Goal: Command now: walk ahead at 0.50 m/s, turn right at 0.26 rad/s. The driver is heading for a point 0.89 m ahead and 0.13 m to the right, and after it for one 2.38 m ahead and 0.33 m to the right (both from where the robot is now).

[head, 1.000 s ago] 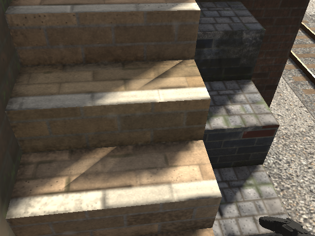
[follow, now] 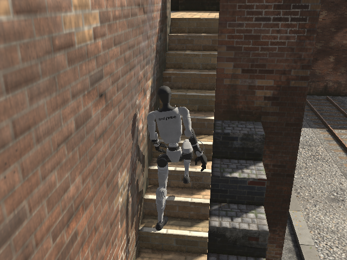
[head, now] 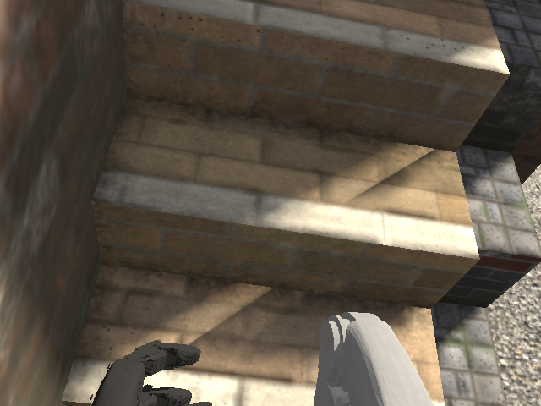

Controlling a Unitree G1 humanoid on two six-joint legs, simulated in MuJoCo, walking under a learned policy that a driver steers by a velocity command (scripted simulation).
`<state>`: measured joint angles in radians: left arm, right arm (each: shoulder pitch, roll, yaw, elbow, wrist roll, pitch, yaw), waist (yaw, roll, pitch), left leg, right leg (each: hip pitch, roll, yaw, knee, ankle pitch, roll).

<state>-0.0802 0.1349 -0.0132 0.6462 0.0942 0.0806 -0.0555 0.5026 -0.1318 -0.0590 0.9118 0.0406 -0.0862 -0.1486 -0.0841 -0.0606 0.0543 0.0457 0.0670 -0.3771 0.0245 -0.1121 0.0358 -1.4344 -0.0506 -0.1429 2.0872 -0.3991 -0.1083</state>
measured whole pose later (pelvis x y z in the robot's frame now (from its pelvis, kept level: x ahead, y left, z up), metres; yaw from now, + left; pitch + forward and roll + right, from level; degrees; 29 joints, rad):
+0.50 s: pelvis +0.23 -0.10 +0.20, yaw -13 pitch +1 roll +3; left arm 0.51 0.16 0.03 1.01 0.01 -0.10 -0.02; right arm -0.12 -0.04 0.07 0.51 0.03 -0.03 -0.08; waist 0.05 -0.04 0.00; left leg -1.19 -0.02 0.16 1.71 -0.28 0.12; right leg 0.01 0.00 0.00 0.29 -0.03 -0.07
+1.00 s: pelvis +0.46 -0.19 +0.36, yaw -13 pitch +4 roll -1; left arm 0.19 0.14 -0.01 0.74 0.01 -0.10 0.00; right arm 0.30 -0.22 -0.06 0.89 0.04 -0.09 -0.02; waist -0.01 0.00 -0.07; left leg -0.32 -0.04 -0.07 0.81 -0.34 0.11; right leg -0.18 -0.01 -0.05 0.40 -0.29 0.00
